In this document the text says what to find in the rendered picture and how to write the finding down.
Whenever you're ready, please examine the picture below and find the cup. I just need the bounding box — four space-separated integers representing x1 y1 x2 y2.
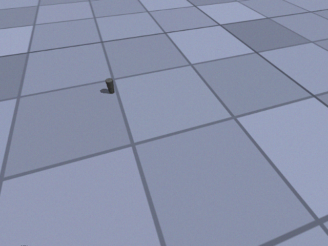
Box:
106 78 114 94

